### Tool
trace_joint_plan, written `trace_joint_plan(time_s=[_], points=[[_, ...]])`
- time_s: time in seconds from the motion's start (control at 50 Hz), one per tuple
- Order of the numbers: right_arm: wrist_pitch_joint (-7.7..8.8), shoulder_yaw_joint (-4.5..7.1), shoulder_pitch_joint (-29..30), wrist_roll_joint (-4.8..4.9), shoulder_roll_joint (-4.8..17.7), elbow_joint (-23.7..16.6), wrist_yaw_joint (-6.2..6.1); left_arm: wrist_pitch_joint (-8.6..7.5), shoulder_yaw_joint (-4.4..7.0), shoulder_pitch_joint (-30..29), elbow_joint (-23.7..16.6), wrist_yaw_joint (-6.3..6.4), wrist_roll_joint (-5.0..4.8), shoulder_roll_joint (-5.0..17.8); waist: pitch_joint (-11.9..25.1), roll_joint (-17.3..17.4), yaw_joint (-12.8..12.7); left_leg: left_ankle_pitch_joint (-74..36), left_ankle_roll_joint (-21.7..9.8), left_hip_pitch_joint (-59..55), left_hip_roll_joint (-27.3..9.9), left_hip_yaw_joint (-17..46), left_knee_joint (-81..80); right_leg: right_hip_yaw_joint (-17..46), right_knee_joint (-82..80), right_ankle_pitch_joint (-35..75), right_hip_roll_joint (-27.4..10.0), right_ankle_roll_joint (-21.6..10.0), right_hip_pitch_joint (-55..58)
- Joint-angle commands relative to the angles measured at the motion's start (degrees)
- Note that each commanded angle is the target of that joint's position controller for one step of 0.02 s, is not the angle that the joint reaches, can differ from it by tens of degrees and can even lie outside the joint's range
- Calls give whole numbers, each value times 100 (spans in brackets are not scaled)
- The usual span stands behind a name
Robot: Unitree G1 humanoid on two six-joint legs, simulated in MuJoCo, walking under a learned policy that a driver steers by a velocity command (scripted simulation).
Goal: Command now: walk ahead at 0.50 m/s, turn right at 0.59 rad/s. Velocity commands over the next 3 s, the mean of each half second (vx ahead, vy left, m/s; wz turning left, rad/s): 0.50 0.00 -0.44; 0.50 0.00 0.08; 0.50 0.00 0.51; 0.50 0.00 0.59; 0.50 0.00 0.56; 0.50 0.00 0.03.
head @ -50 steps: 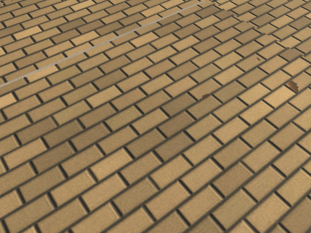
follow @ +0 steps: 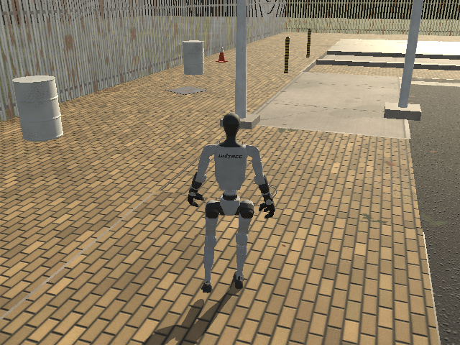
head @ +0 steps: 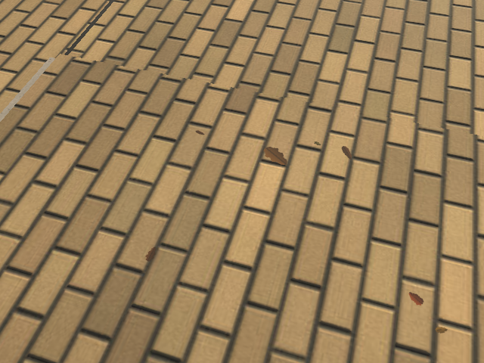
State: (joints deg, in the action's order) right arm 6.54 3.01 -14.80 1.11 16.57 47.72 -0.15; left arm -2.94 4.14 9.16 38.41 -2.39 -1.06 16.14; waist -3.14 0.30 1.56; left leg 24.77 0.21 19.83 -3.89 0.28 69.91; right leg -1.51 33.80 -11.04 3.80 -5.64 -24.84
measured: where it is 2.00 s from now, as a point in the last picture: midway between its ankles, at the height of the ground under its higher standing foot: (250, 184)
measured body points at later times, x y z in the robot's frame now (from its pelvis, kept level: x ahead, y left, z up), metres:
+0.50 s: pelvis +0.28 +0.03 +0.00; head +0.31 +0.02 +0.45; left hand +0.39 +0.29 -0.12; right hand +0.42 -0.26 -0.08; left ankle +0.37 +0.11 -0.72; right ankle +0.11 -0.07 -0.64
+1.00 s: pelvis +0.52 -0.07 +0.01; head +0.55 -0.09 +0.46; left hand +0.76 +0.14 -0.06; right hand +0.50 -0.35 -0.13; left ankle +0.41 +0.09 -0.65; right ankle +0.57 -0.19 -0.72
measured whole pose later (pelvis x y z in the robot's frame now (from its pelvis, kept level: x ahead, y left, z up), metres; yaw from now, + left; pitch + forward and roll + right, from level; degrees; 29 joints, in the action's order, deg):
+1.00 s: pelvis +0.52 -0.07 +0.01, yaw -7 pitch +3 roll +0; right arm 3.4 2.8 -22.8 1.9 16.8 47.4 -0.2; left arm -6.0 2.3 4.9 38.4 -1.2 0.2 14.1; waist -0.6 1.7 3.1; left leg 26.6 -1.1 18.1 0.0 4.4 59.7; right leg -1.5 30.5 -10.1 -0.2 -1.4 -23.2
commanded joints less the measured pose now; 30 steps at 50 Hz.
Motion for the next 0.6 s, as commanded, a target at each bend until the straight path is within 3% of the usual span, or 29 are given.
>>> trace_joint_plan(time_s=[0.02,0.06,0.1,0.2,0.3,0.36,0.38,0.4,0.42,0.44,0.46,0.48,0.5,0.52,0.54,0.6], points=[[176,189,166,-113,787,-617,-34,-107,168,357,-351,51,60,616,814,-174,-101,-696,-72,1955,-404,487,-110,2418,-1849,1066,-1511,-1138,2089],[28,198,99,-165,661,-677,-18,-140,175,291,-360,85,55,642,705,-206,44,-873,74,1623,-384,400,-509,2161,-2050,1515,-1350,-1176,1510],[-48,164,346,-229,514,-795,-39,-163,205,467,-279,161,40,758,564,-190,18,-1282,226,1663,-284,305,-1016,1856,-2125,1847,-1214,-1181,1207],[-18,58,1475,-184,278,-1125,21,-94,218,987,-68,295,-25,822,339,-453,-414,-2859,284,1508,116,270,-3105,1625,-1987,1241,-872,-795,1135],[102,59,1981,-110,385,-1306,194,-67,169,1415,209,319,-37,751,243,-543,-666,-2993,62,1314,241,274,-3982,2017,-1601,964,-1229,-696,1813],[149,124,1741,-103,527,-1324,211,-2,188,1375,285,337,-5,819,244,-747,-503,-2201,-197,1001,326,171,-4231,2282,-1222,1628,-1419,-580,2279],[168,180,1333,-118,603,-1228,188,16,177,1265,268,334,-6,802,409,-770,-268,-2166,-339,427,451,16,-4468,2197,-854,2377,-1278,-490,2307],[188,266,668,-172,778,-1089,156,14,122,1160,216,314,26,666,914,-668,53,-2420,-574,-661,274,133,-4446,1959,-24,2904,-969,-337,2095],[185,351,-287,-243,1123,-1003,123,-11,19,1215,89,308,130,448,1799,-39,380,-2752,-1049,-2380,-681,1147,-4155,1597,1580,1846,-574,-113,1101],[112,460,-926,-204,1398,-702,169,-87,-88,2057,169,292,-41,95,2445,1733,181,-1529,-1990,-4234,-1809,3652,-4660,1067,3512,-1582,292,337,-1043],[89,341,-1002,-30,895,-674,193,-133,-34,1860,233,289,-111,546,2037,1281,325,-121,-1852,-4067,-1885,4357,-5164,1397,4168,-2133,18,328,-1866],[54,254,-621,-20,619,-730,167,-144,40,1112,95,277,-123,814,1141,662,397,1,-1587,-3276,-1664,3574,-5313,1280,4279,-1626,-239,316,-2132],[4,196,-244,-86,549,-804,156,-151,17,688,-19,274,-43,754,668,201,243,-528,-1452,-2449,-1424,2898,-5449,986,4056,-1183,-507,323,-1972],[-13,159,-42,-128,467,-804,164,-170,25,509,-79,260,50,666,362,118,92,-1067,-1430,-1855,-1213,2509,-5612,880,3664,-896,-693,345,-1822],[3,121,55,-174,393,-810,165,-163,34,592,-64,245,70,581,350,271,-74,-1483,-1352,-1513,-1010,2163,-5735,839,3378,-713,-857,355,-1495],[44,136,-17,-106,478,-696,170,-110,-24,697,-14,238,63,310,388,501,-179,-2376,-1419,-1161,-813,1500,-5988,587,2739,-529,-947,471,-1243]])
Next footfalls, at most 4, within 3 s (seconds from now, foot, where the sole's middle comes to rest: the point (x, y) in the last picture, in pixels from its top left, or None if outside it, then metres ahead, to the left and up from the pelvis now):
0.40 left None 0.41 0.10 -0.76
0.92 right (323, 297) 0.61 -0.20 -0.76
1.44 left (228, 217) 0.89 0.07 -0.76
1.92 right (260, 142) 1.20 -0.05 -0.76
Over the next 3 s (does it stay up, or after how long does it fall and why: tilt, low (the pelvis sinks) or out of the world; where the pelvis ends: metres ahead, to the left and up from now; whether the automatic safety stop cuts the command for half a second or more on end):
stays up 1.46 0.36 -0.01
